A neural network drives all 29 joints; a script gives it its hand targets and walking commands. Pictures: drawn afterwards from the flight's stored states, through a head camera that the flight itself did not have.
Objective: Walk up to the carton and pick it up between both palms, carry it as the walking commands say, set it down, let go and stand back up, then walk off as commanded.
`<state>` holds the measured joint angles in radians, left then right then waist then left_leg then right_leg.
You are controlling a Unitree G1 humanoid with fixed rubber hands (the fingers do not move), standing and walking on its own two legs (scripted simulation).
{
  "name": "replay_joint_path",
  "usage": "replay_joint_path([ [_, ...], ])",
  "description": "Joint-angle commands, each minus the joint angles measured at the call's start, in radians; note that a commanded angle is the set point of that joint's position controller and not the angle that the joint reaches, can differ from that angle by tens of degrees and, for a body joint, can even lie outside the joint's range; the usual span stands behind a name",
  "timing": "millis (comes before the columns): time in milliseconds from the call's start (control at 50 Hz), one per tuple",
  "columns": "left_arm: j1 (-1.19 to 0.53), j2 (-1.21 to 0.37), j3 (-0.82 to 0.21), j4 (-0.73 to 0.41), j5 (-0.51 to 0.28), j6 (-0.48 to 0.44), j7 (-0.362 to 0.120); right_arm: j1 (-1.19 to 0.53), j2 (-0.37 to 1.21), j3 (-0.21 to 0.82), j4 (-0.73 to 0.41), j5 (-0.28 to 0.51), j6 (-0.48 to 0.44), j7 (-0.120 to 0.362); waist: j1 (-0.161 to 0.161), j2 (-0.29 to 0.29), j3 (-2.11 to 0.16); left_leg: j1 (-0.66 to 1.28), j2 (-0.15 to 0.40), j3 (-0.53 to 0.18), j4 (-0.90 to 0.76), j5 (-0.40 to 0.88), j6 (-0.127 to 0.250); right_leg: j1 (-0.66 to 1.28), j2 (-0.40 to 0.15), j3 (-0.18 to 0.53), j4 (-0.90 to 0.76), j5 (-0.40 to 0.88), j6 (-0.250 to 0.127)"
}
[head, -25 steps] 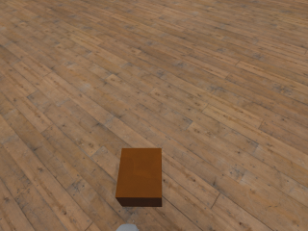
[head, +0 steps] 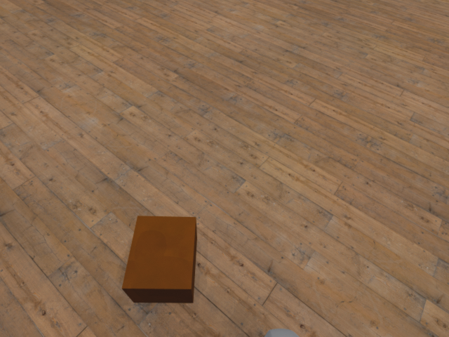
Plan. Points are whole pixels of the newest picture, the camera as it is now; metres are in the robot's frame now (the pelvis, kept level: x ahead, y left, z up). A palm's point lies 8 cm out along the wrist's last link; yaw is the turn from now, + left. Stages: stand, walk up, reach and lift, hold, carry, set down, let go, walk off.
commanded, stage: stand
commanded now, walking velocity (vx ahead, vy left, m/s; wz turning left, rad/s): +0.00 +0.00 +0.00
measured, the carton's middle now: (165, 259) +0.49 +0.22 -0.68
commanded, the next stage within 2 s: none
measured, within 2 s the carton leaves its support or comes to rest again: neither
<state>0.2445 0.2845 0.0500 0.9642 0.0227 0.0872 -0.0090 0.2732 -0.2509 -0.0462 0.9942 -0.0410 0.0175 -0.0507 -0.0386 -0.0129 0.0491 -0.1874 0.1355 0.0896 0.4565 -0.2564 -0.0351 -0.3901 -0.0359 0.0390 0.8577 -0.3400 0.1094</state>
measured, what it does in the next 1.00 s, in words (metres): steps on the spot: right foot, then left foot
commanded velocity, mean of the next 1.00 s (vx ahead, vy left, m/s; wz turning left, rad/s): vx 0.00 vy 0.00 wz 0.00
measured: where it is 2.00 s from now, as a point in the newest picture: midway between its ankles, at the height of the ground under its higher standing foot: outside the picture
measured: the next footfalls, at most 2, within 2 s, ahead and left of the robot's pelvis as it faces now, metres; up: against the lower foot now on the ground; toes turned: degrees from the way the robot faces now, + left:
right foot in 0.10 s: +0.05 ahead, -0.19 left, +0.00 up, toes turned -3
left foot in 0.40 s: +0.03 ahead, +0.04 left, +0.00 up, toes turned +3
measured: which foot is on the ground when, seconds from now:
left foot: down 0.00-0.10, up 0.12-0.38, down 0.40-1.00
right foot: up 0.00-0.08, down 0.10-1.00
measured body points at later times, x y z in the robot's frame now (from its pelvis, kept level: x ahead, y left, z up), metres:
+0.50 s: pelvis +0.01 -0.08 +0.00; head +0.01 -0.08 +0.45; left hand +0.05 +0.15 -0.16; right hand +0.03 -0.32 -0.15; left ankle -0.01 +0.03 -0.75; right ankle +0.01 -0.19 -0.75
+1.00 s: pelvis +0.01 -0.09 +0.00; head +0.02 -0.09 +0.45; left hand +0.00 +0.14 -0.16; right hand +0.00 -0.30 -0.16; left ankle -0.01 +0.03 -0.75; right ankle +0.01 -0.19 -0.75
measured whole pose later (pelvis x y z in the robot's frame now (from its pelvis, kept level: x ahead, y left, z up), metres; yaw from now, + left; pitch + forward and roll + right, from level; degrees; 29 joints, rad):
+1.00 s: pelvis +0.01 -0.09 +0.00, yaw +0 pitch -1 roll +0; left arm 0.30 0.14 0.01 1.13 0.01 -0.01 0.04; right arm 0.30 -0.14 -0.01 1.16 -0.01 0.00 -0.04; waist 0.01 0.00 0.03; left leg -0.09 0.02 0.05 0.36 -0.24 0.00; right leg -0.13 0.00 -0.06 0.37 -0.22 -0.02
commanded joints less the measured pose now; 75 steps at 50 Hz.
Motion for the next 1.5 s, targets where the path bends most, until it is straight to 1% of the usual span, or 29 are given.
replay_joint_path([
  [0,-0.043,0.025,-0.001,-0.062,-0.004,-0.008,0.009,0.044,-0.196,-0.047,-0.022,-0.010,-0.002,0.016,-0.047,0.297,0.012,-0.013,0.125,-0.094,-0.123,0.219,0.142,0.055,0.036,-0.143,-0.200,-0.045,0.007],
  [20,-0.016,0.032,0.003,-0.057,-0.005,-0.012,0.015,0.044,-0.209,-0.054,-0.020,-0.009,0.002,0.020,-0.036,0.289,0.003,-0.017,0.138,-0.107,-0.096,0.272,0.140,0.096,0.035,-0.154,-0.265,-0.025,-0.004],
  [40,0.045,0.032,0.008,-0.037,-0.007,-0.020,0.020,0.026,-0.214,-0.058,-0.024,-0.004,0.007,0.023,-0.002,0.263,-0.008,-0.042,0.137,-0.103,-0.050,0.292,0.123,0.175,0.030,-0.161,-0.386,0.072,-0.022],
  [60,0.111,0.056,0.017,-0.012,-0.002,-0.034,0.028,0.025,-0.192,-0.055,-0.030,-0.006,0.008,0.025,0.026,0.192,-0.025,-0.096,0.121,-0.094,0.017,0.263,0.087,0.284,0.024,-0.141,-0.499,0.166,-0.031],
  [80,0.167,0.105,0.029,0.004,0.004,-0.056,0.033,0.060,-0.135,-0.044,-0.034,-0.016,0.006,0.031,0.038,0.025,-0.073,-0.171,0.070,-0.042,0.153,0.083,0.039,0.410,-0.100,-0.025,-0.578,0.242,-0.029],
  [100,0.149,0.228,0.046,-0.021,0.003,-0.069,0.039,0.062,0.001,-0.005,-0.082,-0.014,0.006,0.030,0.025,-0.305,-0.099,-0.320,-0.061,0.032,0.326,-0.347,-0.018,0.400,-0.355,0.244,-0.595,0.517,-0.120],
  [120,0.163,0.204,0.034,-0.002,0.007,-0.072,0.039,0.011,-0.033,-0.013,-0.070,0.011,0.026,0.014,0.076,-0.265,-0.109,-0.194,-0.055,-0.102,0.415,-0.392,0.012,0.216,-0.332,0.212,-0.589,0.423,-0.235],
  [140,0.081,0.135,0.013,-0.016,0.016,-0.073,0.040,-0.009,-0.066,-0.019,-0.071,0.021,0.035,0.011,0.038,-0.210,-0.047,-0.227,-0.065,-0.119,0.474,-0.352,0.023,0.189,-0.280,0.176,-0.601,0.325,-0.250],
  [160,0.015,0.101,0.001,-0.034,0.015,-0.072,0.041,0.012,-0.064,-0.019,-0.049,0.021,0.037,0.015,0.016,-0.196,-0.021,-0.225,-0.066,-0.113,0.500,-0.294,0.032,0.166,-0.235,0.123,-0.599,0.298,-0.238],
  [180,-0.029,0.081,-0.006,-0.049,0.012,-0.071,0.044,0.040,-0.067,-0.021,-0.032,0.019,0.036,0.019,-0.005,-0.205,-0.023,-0.213,-0.060,-0.098,0.513,-0.244,0.033,0.174,-0.199,0.082,-0.588,0.336,-0.228],
  [200,-0.039,0.065,-0.011,-0.055,0.005,-0.072,0.048,0.064,-0.061,-0.020,-0.017,0.012,0.036,0.022,-0.009,-0.198,-0.035,-0.191,-0.063,-0.085,0.504,-0.223,0.029,0.178,-0.186,0.052,-0.571,0.419,-0.235],
  [220,-0.027,0.054,-0.016,-0.050,0.005,-0.074,0.048,0.072,-0.051,-0.017,-0.006,0.011,0.033,0.022,-0.007,-0.176,-0.044,-0.173,-0.071,-0.076,0.466,-0.220,0.024,0.192,-0.182,0.042,-0.556,0.468,-0.240],
  [240,-0.010,0.052,-0.017,-0.041,0.005,-0.076,0.050,0.063,-0.041,-0.013,-0.004,0.013,0.032,0.020,0.003,-0.160,-0.049,-0.157,-0.075,-0.072,0.408,-0.222,0.021,0.207,-0.188,0.045,-0.546,0.489,-0.249],
  [260,0.006,0.053,-0.018,-0.029,0.006,-0.079,0.052,0.044,-0.030,-0.009,-0.005,0.015,0.030,0.017,0.016,-0.152,-0.047,-0.138,-0.079,-0.071,0.338,-0.222,0.020,0.219,-0.194,0.055,-0.541,0.482,-0.256],
  [300,0.025,0.059,-0.018,-0.007,0.004,-0.079,0.056,0.026,-0.018,-0.004,0.000,0.019,0.030,0.011,0.033,-0.160,-0.034,-0.100,-0.092,-0.064,0.203,-0.211,0.025,0.232,-0.207,0.088,-0.544,0.447,-0.268],
  [320,0.023,0.060,-0.018,0.000,0.002,-0.077,0.056,0.036,-0.013,-0.002,0.010,0.020,0.028,0.009,0.030,-0.155,-0.033,-0.064,-0.096,-0.061,0.118,-0.163,0.032,0.229,-0.209,0.100,-0.541,0.428,-0.265],
  [340,0.014,0.058,-0.018,0.005,-0.002,-0.075,0.056,0.056,-0.005,0.002,0.025,0.021,0.024,0.007,0.016,-0.128,-0.031,-0.002,-0.093,-0.067,-0.010,-0.039,0.040,0.208,-0.201,0.099,-0.532,0.392,-0.247],
  [360,0.013,0.051,-0.017,0.010,-0.010,-0.074,0.054,0.084,-0.005,0.004,0.042,0.018,0.016,0.006,0.002,-0.087,-0.031,0.090,-0.073,-0.078,-0.145,0.117,0.044,0.167,-0.187,0.092,-0.526,0.332,-0.212],
  [380,0.027,0.024,-0.022,0.007,-0.015,-0.079,0.049,0.093,-0.044,0.001,0.046,0.007,0.003,0.004,0.010,-0.025,-0.031,0.166,0.001,-0.160,-0.175,0.184,0.045,0.103,-0.152,0.075,-0.509,0.261,-0.167],
  [400,0.071,-0.019,-0.028,0.016,-0.024,-0.081,0.041,0.031,-0.085,0.001,0.043,0.016,-0.004,0.009,0.071,0.094,0.015,0.060,0.044,-0.210,-0.150,0.194,0.068,0.137,-0.065,0.012,-0.554,0.162,-0.144],
  [420,0.064,-0.004,-0.025,0.039,-0.019,-0.080,0.042,0.019,-0.049,0.007,0.050,0.019,-0.007,0.018,0.051,0.113,0.036,-0.030,0.034,-0.202,-0.159,0.121,0.071,0.228,-0.060,0.005,-0.558,0.170,-0.134],
  [440,0.056,0.012,-0.019,0.047,-0.016,-0.082,0.043,0.016,-0.018,0.015,0.055,0.021,-0.013,0.022,0.045,0.103,0.047,-0.044,0.010,-0.180,-0.168,0.089,0.060,0.258,-0.062,0.005,-0.547,0.198,-0.136],
  [460,0.063,0.011,-0.018,0.058,-0.010,-0.085,0.042,0.019,-0.015,0.015,0.061,0.026,-0.016,0.020,0.045,0.089,0.039,-0.033,-0.008,-0.160,-0.172,0.088,0.055,0.277,-0.070,0.009,-0.543,0.228,-0.141],
  [480,0.064,0.013,-0.016,0.063,-0.004,-0.088,0.041,0.030,-0.013,0.015,0.072,0.028,-0.019,0.016,0.044,0.088,0.031,-0.016,-0.017,-0.150,-0.172,0.107,0.053,0.280,-0.075,0.013,-0.540,0.252,-0.148],
  [520,0.073,-0.003,-0.019,0.078,-0.004,-0.095,0.040,0.042,-0.005,0.015,0.088,0.029,-0.024,0.013,0.042,0.064,0.013,0.026,-0.021,-0.142,-0.164,0.133,0.054,0.269,-0.080,0.015,-0.549,0.271,-0.148],
  [580,0.073,-0.022,-0.024,0.098,-0.007,-0.099,0.043,0.046,0.003,0.015,0.101,0.029,-0.024,0.012,0.038,0.032,0.016,0.043,-0.021,-0.138,-0.163,0.131,0.054,0.255,-0.074,0.010,-0.561,0.258,-0.141],
  [700,0.098,-0.039,-0.029,0.128,-0.008,-0.098,0.049,0.062,0.011,0.019,0.127,0.029,-0.022,0.008,0.041,0.010,0.021,0.046,-0.025,-0.133,-0.163,0.142,0.052,0.256,-0.070,0.005,-0.560,0.273,-0.137],
  [1000,0.132,-0.065,-0.032,0.163,-0.011,-0.098,0.056,0.103,0.043,0.032,0.161,0.028,-0.022,0.003,0.046,0.014,0.034,0.035,-0.032,-0.123,-0.158,0.154,0.051,0.252,-0.068,0.003,-0.545,0.293,-0.143],
  [1480,0.147,-0.086,-0.039,0.178,-0.014,-0.102,0.058,0.142,0.062,0.039,0.153,0.028,-0.027,-0.001,0.045,0.016,0.040,0.031,-0.032,-0.119,-0.147,0.151,0.056,0.241,-0.062,0.003,-0.537,0.294,-0.148],
])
